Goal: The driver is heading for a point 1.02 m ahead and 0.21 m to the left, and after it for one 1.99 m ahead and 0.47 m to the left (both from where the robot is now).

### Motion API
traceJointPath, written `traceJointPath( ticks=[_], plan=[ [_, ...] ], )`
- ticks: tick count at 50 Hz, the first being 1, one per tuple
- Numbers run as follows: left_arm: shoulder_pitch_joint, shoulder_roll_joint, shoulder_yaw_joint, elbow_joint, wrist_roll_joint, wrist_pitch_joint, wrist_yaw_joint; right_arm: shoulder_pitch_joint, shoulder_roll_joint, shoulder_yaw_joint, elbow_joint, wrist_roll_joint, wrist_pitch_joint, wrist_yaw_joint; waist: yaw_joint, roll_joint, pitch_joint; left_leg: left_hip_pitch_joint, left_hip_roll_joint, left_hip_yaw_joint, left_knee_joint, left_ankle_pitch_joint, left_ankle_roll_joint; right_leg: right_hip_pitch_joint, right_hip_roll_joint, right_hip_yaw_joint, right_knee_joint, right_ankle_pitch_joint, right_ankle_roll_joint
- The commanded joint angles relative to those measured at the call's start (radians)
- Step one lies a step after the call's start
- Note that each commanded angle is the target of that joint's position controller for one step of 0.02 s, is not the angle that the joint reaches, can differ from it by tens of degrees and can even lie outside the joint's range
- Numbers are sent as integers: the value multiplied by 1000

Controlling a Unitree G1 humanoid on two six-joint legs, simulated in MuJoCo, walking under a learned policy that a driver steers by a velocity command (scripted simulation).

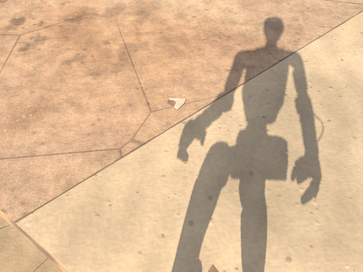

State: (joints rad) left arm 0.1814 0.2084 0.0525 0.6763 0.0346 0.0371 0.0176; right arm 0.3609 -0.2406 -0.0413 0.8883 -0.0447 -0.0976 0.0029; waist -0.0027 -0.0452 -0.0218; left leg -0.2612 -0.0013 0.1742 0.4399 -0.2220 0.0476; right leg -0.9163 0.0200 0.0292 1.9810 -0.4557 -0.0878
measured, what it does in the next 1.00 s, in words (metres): climbs, turning left: right foot 0.14 m higher, then left foot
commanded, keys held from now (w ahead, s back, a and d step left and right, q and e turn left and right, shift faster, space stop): w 0.26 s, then w+q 0.74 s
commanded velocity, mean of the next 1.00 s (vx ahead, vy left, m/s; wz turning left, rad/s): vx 0.50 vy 0.00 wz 0.20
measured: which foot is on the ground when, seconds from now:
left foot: down 0.00-0.28, up 0.30-0.84, down 0.86-1.00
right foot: up 0.00-0.24, down 0.26-0.86, up 0.88-1.00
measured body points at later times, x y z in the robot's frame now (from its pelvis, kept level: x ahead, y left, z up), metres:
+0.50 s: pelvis +0.26 -0.11 +0.13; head +0.25 -0.13 +0.58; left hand +0.27 +0.13 -0.01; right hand +0.39 -0.35 +0.00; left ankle +0.29 +0.07 -0.44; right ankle +0.24 -0.16 -0.60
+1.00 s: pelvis +0.53 -0.09 +0.14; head +0.56 -0.11 +0.59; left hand +0.60 +0.20 +0.05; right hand +0.70 -0.33 +0.01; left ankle +0.54 -0.04 -0.60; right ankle +0.50 -0.26 -0.48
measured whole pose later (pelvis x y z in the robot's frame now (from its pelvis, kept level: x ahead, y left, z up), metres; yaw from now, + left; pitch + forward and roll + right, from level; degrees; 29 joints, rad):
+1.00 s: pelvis +0.53 -0.09 +0.14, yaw +16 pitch +2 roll +2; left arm 0.22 0.26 0.04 0.72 0.00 -0.14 0.01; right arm 0.28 -0.28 -0.08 0.73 0.01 -0.05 0.03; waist -0.02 0.01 0.00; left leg -0.29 -0.15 0.02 0.44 -0.19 0.15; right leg -0.53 -0.05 0.08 1.33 -0.34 0.01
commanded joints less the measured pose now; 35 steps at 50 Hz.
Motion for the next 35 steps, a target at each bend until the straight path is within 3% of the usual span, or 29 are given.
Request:
traceJointPath(
  ticks=[1, 2, 4, 5, 6, 7, 8, 9, 10, 12, 13, 14, 15, 16, 17, 18, 19, 20, 21, 22, 23, 24, 25, 26, 27, 28, 30, 33, 35],
  plan=[
    [-194, -62, -41, -179, -4, -16, 25, 126, -61, 0, 33, 1, -28, 3, -3, 85, 83, 192, 377, -377, -286, -371, 142, -498, -9, 106, 274, -55, -23],
    [-224, -78, -53, -203, 3, -18, 25, 133, -56, 4, 56, 7, -29, 1, 18, 57, 99, 160, 369, -344, -280, -347, 116, -523, -15, 123, 279, -40, -28],
    [-307, -92, -75, -257, -3, -24, 13, 120, -69, 7, 73, 14, -25, -1, 32, 40, 131, 48, 302, -236, -341, -379, 81, -467, -26, 55, 59, 4, -15],
    [-336, -100, -80, -286, 0, -26, 1, 110, -63, 11, 83, 19, -21, -23, 42, 55, 139, 1, 288, -212, -373, -325, 87, -399, -48, 55, -49, 30, -10],
    [-347, -80, -82, -302, 1, -19, -12, 112, -92, 8, 70, 26, -17, -36, 30, 73, 110, -12, 275, -172, -458, -206, 126, -302, -67, -55, -166, 28, 1],
    [-341, -84, -83, -303, 6, -17, -21, 104, -110, 4, 74, 33, -15, -48, 40, 106, 89, 46, 270, -158, -486, -68, 135, -231, -122, -72, -261, 31, -9],
    [-309, -72, -81, -270, -1, -15, -30, 108, -105, 3, 61, 38, -10, -45, 19, 69, 53, 70, 239, -84, -490, 107, 137, -106, -129, -140, -382, 20, -23],
    [-300, -89, -87, -260, -15, -17, -34, 122, -113, 0, 59, 46, -5, -38, 5, 88, 44, 73, 228, -37, -483, 324, 142, 37, -124, -184, -536, -15, -49],
    [-254, -94, -83, -235, -20, -18, -34, 117, -137, -9, 46, 44, 2, -32, 14, 112, -5, 101, 225, -5, -408, 636, 141, 183, -80, -227, -638, -64, -65],
    [-98, -66, -59, -179, -27, -22, -27, 149, -199, -30, 38, 32, 12, -16, 62, 223, -155, 278, 280, -13, -117, 1353, 138, 362, 46, -264, -766, -155, -74],
    [75, -12, -36, -145, -30, -34, -20, 112, -216, -38, 24, 45, 11, 4, 162, 293, -267, 264, 272, -12, 133, 1519, 109, 585, 81, -192, -919, -58, -100],
    [204, 104, 2, -124, -4, -56, -12, 68, -174, -34, -32, 71, 1, 23, 236, 187, -353, 2, 201, -39, 523, 1117, 52, 808, -116, 217, -1142, -205, -141],
    [231, 344, 65, -61, -57, -70, -2, 48, -28, -6, -60, 61, -26, 24, 174, -304, -419, -402, -47, -245, 880, -86, -1, 1028, -344, 859, -1622, 2, -228],
    [221, 229, 38, -44, -45, -93, -12, 81, -42, -31, -3, 91, -43, 42, 168, -80, -411, -530, -82, -508, 1136, -92, -3, 996, -438, 947, -1678, -5, -198],
    [177, 167, 14, -18, -42, -111, -39, -5, -25, -33, -37, 107, -28, 33, 124, -30, -232, -596, -44, -424, 1234, -75, 10, 825, -447, 778, -1648, -18, -169],
    [129, 75, -12, 32, -45, -118, -64, -74, 5, -22, -74, 93, -13, 12, 72, 15, -70, -650, 9, -315, 1301, -59, 25, 678, -410, 636, -1619, -36, -136],
    [61, -2, -30, 67, -25, -124, -78, -92, -6, -24, -90, 76, 3, -3, 14, 45, 18, -613, 56, -311, 1269, 16, 46, 521, -348, 433, -1601, 14, -86],
    [15, -68, -43, 96, -6, -136, -86, -33, 7, -21, -86, 78, 27, -9, -46, -1, 34, -542, 69, -341, 1259, 81, 62, 442, -300, 288, -1608, 52, -29],
    [17, -95, -48, 136, -4, -140, -85, 9, 29, -13, -81, 88, 43, -7, -73, -48, 37, -560, 61, -349, 1290, 123, 81, 456, -270, 210, -1628, 106, 12],
    [43, -90, -48, 168, -17, -142, -81, -3, 42, -3, -92, 101, 50, -7, -76, -41, 59, -607, 53, -342, 1247, 148, 90, 486, -249, 111, -1658, 171, 26],
    [70, -97, -49, 199, -21, -140, -74, -24, 55, 4, -105, 98, 54, -5, -78, -13, 65, -633, 44, -349, 1212, 196, 104, 502, -230, 32, -1656, 260, 61],
    [90, -64, -43, 206, -16, -140, -67, -56, 39, 7, -120, 100, 59, -2, -68, 3, 79, -632, 28, -308, 1088, 233, 98, 503, -198, -56, -1699, 327, 65],
    [105, -51, -40, 215, -13, -136, -48, -125, 38, 11, -146, 88, 60, 2, -52, 4, 85, -603, 15, -284, 944, 283, 78, 499, -169, -133, -1730, 395, 66],
    [122, -32, -40, 213, -5, -141, -31, -145, 12, 4, -153, 78, 62, 8, -39, -8, 68, -570, 1, -235, 851, 340, 66, 528, -147, -188, -1762, 470, 60],
    [141, -4, -39, 219, -4, -148, -15, -168, -2, -5, -160, 71, 55, 15, -36, -35, 32, -550, 0, -242, 786, 384, 49, 590, -144, -190, -1781, 547, 64],
    [158, 33, -34, 220, -4, -155, 0, -176, -17, -11, -163, 76, 53, 22, -30, -44, 13, -560, -2, -234, 725, 401, 33, 663, -152, -200, -1798, 582, 64],
    [185, 91, -26, 219, -8, -163, 27, -239, -25, -12, -185, 82, 57, 36, -7, -18, 6, -572, 3, -207, 582, 415, 30, 785, -174, -209, -1826, 636, 83],
    [248, 121, -18, 221, -25, -152, 47, -363, -12, -7, -230, 85, 62, 59, 46, -7, 48, -616, 13, -170, 386, 366, 26, 961, -238, -206, -1838, 685, 93],
    [256, 143, -11, 215, -31, -137, 52, -399, -6, -9, -255, 88, 61, 75, 54, -13, 71, -582, 2, -114, 275, 304, 35, 1033, -254, -237, -1793, 864, 110]
  ],
)
Keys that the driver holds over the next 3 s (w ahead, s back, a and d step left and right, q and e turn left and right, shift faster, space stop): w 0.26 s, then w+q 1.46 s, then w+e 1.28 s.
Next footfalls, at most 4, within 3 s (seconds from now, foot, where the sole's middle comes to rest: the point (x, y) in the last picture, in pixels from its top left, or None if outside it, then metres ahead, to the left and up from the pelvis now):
0.26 right None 0.28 -0.16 -0.63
0.86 left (196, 237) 0.58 -0.03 -0.63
1.26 right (228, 161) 0.91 -0.17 -0.63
1.74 left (136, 153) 0.94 0.21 -0.63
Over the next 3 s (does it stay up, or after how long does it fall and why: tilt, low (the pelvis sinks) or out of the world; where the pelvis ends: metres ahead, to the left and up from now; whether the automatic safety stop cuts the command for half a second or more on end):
stays up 1.47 0.44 0.15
